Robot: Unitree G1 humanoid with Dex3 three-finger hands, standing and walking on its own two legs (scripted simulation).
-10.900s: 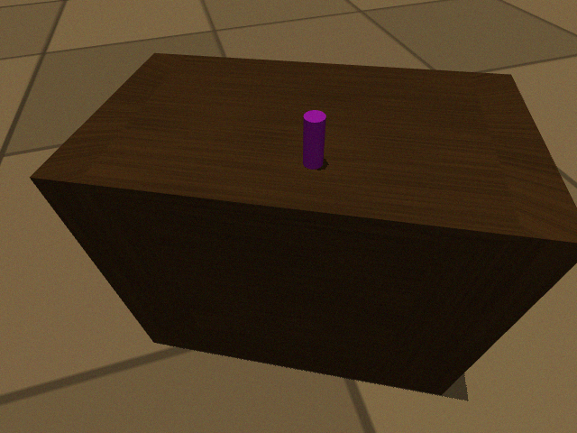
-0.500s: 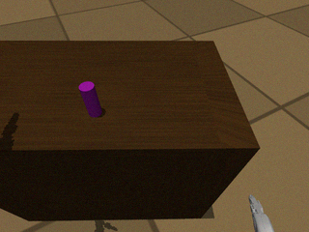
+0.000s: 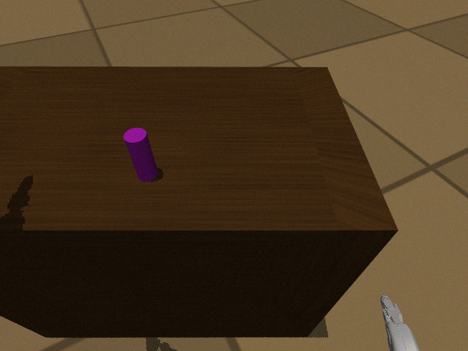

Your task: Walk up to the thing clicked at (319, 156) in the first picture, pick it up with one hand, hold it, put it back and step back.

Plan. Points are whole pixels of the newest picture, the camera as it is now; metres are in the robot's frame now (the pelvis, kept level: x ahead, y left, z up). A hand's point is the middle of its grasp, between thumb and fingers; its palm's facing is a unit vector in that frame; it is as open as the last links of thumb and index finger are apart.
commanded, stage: approach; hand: left
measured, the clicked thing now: (142, 156) +0.48 +0.18 +0.08
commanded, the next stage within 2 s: close in in 0.40 s
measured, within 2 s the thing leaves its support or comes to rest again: neither
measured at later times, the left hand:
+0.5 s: hand (61, 168) +0.41 +0.29 +0.12, palm faces +0.05 -1.00 +0.05, open 17.4 cm
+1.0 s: hand (126, 163) +0.45 +0.20 +0.09, palm faces +0.10 -1.00 +0.02, open 17.3 cm
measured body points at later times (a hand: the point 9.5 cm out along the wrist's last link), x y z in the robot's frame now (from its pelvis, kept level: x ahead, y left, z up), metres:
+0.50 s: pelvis -0.01 +0.00 -0.01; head +0.04 +0.02 +0.44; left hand +0.40 +0.34 +0.12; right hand +0.14 -0.24 -0.08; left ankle +0.00 +0.10 -0.74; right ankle -0.04 -0.13 -0.74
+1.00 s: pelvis -0.01 +0.00 -0.03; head +0.04 +0.00 +0.42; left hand +0.44 +0.25 +0.09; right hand +0.13 -0.27 -0.09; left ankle +0.00 +0.10 -0.74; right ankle -0.04 -0.13 -0.74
